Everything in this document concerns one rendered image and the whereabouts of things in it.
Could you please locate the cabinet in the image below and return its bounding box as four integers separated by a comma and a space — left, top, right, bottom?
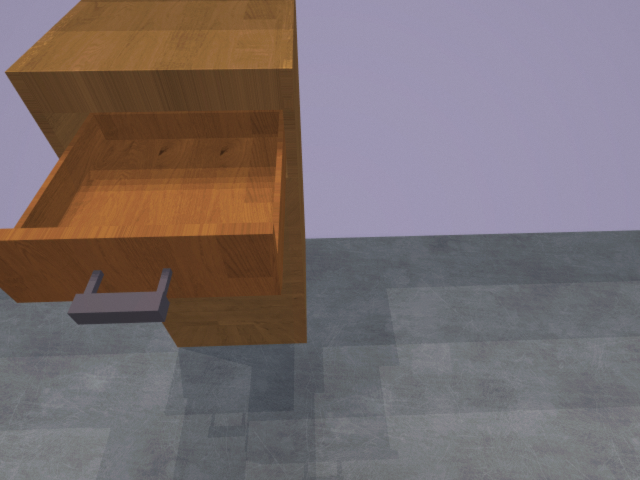
5, 0, 307, 347

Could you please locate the handle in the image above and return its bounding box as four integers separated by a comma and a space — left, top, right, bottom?
67, 268, 173, 325

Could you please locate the drawer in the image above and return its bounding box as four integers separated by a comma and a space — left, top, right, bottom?
0, 110, 286, 303

